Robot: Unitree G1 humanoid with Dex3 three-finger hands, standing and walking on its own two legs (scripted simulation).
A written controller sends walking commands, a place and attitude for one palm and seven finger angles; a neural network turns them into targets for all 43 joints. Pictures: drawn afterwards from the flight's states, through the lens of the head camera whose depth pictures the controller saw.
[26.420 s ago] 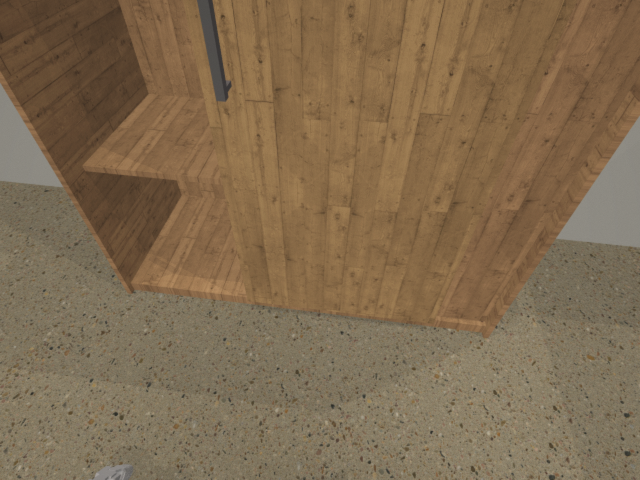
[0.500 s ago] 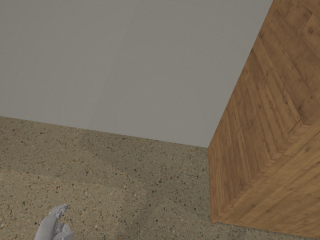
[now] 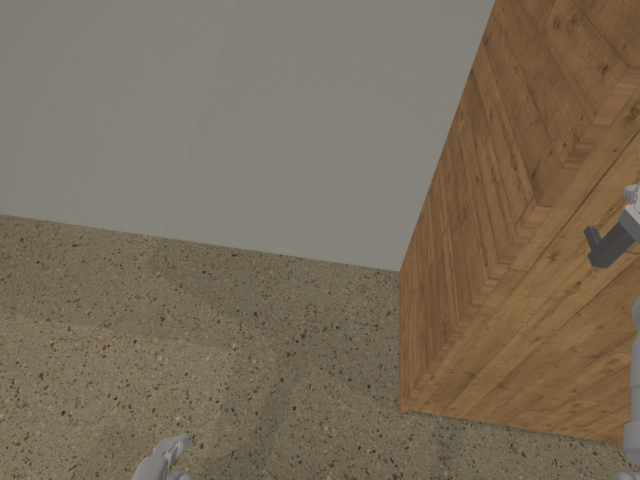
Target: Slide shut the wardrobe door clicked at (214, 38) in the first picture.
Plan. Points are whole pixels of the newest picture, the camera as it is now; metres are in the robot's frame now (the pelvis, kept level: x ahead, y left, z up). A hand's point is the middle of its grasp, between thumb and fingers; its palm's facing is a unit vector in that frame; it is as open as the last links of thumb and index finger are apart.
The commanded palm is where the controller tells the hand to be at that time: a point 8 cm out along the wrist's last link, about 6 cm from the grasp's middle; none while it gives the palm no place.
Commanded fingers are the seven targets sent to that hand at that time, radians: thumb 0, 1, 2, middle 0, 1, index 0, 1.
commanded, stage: stop walking and hold the door there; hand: right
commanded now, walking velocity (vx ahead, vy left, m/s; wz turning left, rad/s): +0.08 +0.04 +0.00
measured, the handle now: out of the picture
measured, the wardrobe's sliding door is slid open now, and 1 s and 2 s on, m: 0.00 0.00 0.00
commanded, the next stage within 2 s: loosen the grip on the handle in 0.70 s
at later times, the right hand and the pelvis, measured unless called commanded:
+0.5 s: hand (632, 210) +0.37 -0.31 +0.20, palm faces +0.54 +0.81 -0.21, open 6.2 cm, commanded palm +0.32 -0.32 +0.18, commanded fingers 0.00 -0.90 -0.90 0.45 1.40 0.45 1.40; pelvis +0.02 +0.00 +0.00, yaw +1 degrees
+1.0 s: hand out of the picture +0.36 -0.33 +0.19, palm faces +0.52 +0.84 -0.15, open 7.5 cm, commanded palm +0.32 -0.35 +0.20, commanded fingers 0.00 0.43 -0.26 0.44 1.38 0.44 1.38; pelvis -0.01 +0.00 +0.00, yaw +0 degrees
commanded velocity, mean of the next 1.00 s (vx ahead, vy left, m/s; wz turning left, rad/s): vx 0.00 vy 0.00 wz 0.00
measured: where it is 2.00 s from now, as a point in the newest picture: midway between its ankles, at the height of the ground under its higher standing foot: outside the picture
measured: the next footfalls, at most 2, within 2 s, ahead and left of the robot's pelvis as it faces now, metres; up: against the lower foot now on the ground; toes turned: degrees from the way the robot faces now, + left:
none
